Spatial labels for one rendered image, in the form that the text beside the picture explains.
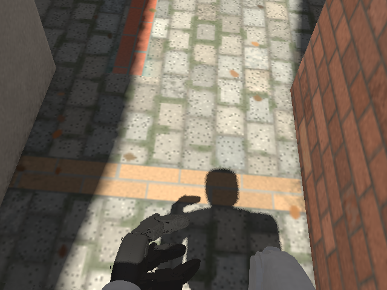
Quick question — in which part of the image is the left robot hand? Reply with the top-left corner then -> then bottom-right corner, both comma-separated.
110,213 -> 201,290

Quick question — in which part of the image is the robot right thigh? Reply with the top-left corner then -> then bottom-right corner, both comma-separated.
249,250 -> 316,290

